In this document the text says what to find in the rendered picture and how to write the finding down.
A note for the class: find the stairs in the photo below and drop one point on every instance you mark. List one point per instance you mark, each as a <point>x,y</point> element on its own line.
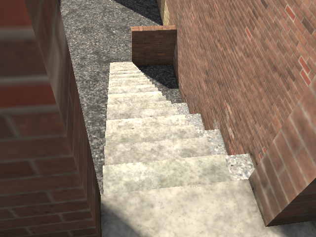
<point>149,145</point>

